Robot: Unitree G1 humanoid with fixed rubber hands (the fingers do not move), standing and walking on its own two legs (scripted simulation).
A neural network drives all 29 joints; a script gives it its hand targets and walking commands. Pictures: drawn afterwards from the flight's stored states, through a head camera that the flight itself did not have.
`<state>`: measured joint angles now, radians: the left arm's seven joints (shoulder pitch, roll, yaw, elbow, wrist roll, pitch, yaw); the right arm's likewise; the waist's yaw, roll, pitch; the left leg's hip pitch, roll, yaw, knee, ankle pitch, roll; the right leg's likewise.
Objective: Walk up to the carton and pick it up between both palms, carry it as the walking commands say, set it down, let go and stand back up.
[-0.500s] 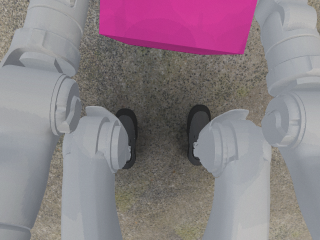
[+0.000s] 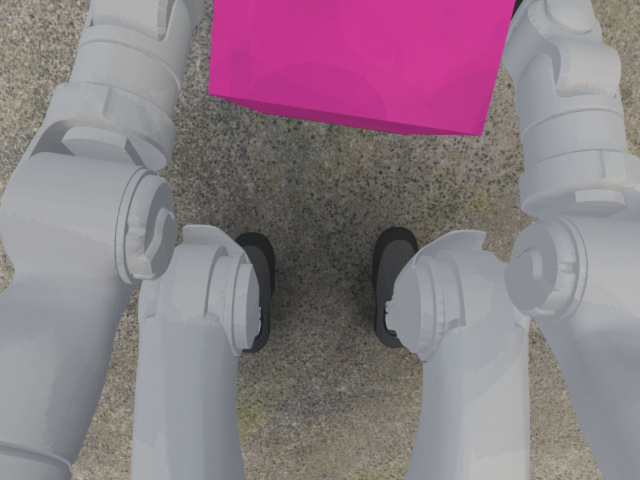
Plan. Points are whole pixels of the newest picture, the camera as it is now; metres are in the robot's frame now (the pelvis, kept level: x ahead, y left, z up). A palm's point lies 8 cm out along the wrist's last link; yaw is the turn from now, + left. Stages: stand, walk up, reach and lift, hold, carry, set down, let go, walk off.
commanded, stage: reach and lift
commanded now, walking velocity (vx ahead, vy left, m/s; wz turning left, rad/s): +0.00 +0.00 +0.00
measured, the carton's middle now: out of the picture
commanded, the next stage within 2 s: none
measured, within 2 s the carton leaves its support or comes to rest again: leaves its support in 0.06 s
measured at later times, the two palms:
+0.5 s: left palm out of the picture +0.58 +0.12 -0.08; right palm out of the picture +0.54 -0.18 -0.09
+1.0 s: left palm out of the picture +0.56 +0.11 -0.03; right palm out of the picture +0.52 -0.18 -0.03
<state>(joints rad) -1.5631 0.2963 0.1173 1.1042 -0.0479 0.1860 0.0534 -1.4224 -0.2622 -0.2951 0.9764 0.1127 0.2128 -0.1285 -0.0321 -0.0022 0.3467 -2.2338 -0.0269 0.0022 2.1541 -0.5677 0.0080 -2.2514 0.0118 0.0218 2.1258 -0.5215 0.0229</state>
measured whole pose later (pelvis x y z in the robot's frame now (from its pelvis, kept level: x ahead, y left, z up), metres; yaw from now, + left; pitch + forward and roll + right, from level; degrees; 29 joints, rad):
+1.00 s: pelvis -0.01 +0.01 +0.05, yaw -2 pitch +25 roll -2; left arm -1.48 0.21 0.20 0.90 0.08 0.37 0.08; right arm -1.36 -0.16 -0.49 0.74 -0.05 0.39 -0.14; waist -0.03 0.00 0.41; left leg -1.91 -0.05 -0.03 2.06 -0.58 0.01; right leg -1.92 0.05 0.02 2.00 -0.53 0.05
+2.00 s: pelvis +0.03 +0.02 +0.17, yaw -3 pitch +32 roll -3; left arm -0.96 0.01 0.33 0.84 0.21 0.33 0.06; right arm -0.90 0.01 -0.54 0.75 -0.14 0.34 -0.08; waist -0.03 0.00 -0.14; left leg -1.63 -0.05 -0.04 1.65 -0.58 0.02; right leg -1.64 0.06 0.04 1.58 -0.51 0.05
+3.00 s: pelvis +0.07 +0.02 +0.30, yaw -2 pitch +17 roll -2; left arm -0.63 -0.10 0.33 0.74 0.20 0.34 0.06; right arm -0.59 0.07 -0.47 0.69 -0.17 0.33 -0.03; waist -0.03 0.00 -0.11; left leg -0.96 -0.05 -0.05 1.15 -0.48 0.02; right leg -0.97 0.04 0.06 1.08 -0.42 0.04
